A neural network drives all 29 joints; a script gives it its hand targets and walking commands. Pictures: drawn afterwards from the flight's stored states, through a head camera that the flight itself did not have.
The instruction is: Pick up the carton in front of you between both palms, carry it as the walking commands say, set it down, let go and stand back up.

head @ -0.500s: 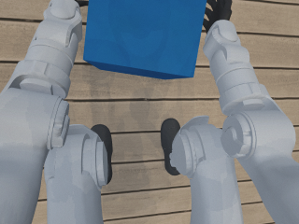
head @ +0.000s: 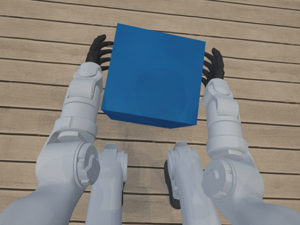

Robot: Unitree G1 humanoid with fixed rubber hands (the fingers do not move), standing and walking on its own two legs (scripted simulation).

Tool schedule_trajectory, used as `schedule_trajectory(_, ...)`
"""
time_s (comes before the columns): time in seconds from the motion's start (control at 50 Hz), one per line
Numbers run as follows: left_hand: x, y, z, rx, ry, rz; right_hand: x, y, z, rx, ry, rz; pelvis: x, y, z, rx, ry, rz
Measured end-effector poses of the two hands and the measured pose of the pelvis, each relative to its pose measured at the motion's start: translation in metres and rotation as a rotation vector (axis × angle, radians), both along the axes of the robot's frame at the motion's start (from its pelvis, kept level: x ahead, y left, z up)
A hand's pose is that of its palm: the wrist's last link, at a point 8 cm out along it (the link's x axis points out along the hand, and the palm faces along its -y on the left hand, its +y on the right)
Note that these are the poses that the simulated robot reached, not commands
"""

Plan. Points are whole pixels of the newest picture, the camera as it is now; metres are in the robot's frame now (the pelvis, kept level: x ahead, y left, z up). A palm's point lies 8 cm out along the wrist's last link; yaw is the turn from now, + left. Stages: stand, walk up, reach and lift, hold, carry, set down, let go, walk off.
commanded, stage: reach and lift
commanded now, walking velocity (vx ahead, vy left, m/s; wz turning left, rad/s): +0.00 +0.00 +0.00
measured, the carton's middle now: (149, 87) +0.48 +0.00 -0.14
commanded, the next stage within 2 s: none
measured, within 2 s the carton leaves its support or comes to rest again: neither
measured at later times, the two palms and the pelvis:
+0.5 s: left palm (67, 52) +0.46 +0.15 +0.08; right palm (249, 60) +0.45 -0.15 +0.09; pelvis +0.04 +0.00 +0.12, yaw +1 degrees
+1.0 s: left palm out of the picture +0.41 +0.15 +0.24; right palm out of the picture +0.41 -0.15 +0.25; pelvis +0.09 +0.00 +0.26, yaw +2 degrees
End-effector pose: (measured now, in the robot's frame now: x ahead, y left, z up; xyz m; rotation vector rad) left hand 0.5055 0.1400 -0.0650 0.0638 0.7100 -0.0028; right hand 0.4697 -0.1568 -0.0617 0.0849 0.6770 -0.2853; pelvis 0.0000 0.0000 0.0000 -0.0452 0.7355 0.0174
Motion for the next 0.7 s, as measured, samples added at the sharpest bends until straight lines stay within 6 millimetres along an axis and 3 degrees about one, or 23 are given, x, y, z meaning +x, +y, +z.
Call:
schedule_trajectory(0.1, -0.005, -0.005, 0.022, -0.01, -0.018, 0.012, -0.002, -0.005, 0.024, 0.002, -0.02, -0.001, 0.004, 0.0, 0.019, 0.01, 0.008, -0.01)
schedule_trajectory(0.24, -0.02, 0.007, 0.057, -0.02, -0.03, 0.059, -0.004, 0.005, 0.062, 0.013, -0.032, 0.033, 0.015, -0.002, 0.049, 0.024, -0.015, -0.009)
schedule_trajectory(0.36, -0.034, 0.014, 0.096, -0.037, -0.022, 0.087, -0.011, 0.012, 0.105, 0.006, -0.025, 0.056, 0.027, -0.003, 0.081, 0.021, -0.063, 0.004)
schedule_trajectory(0.7, -0.065, 0.008, 0.21, -0.027, -0.01, 0.109, -0.037, 0.006, 0.216, 0.001, -0.012, 0.079, 0.059, 0.003, 0.182, 0.035, -0.244, 0.002)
